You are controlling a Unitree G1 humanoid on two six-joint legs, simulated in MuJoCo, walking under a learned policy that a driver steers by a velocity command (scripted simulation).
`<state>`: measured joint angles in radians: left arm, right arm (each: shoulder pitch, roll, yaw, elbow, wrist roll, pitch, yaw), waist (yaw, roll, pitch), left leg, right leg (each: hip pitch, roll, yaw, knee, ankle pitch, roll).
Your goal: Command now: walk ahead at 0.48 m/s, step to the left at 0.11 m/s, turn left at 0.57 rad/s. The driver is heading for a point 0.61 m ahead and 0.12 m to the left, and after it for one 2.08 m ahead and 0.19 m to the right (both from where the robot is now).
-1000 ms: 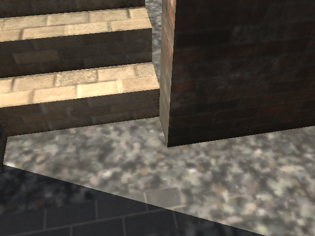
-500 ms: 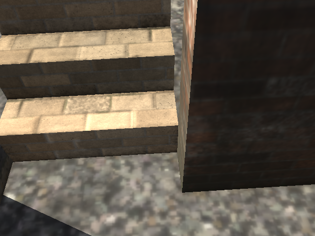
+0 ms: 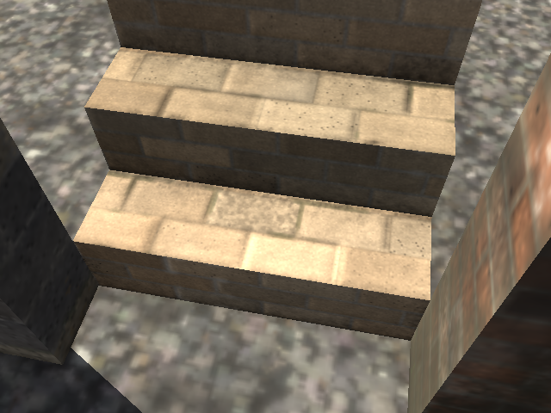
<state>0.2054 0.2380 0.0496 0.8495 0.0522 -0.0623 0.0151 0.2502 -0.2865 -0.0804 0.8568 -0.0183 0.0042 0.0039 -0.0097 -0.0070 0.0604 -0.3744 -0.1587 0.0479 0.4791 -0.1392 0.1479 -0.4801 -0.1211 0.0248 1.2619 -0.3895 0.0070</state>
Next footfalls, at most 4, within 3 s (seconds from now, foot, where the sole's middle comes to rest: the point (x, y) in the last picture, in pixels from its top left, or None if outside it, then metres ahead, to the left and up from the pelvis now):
0.46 right None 0.41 -0.08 -0.76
0.96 left None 0.42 0.26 -0.76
1.66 right None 0.35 0.03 -0.76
2.14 left None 0.44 0.22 -0.76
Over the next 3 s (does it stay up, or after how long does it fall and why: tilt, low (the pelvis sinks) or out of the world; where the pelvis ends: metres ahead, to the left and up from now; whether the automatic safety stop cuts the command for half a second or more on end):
stays up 0.30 0.11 0.01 its command is cut before an obstacle after 0.8 s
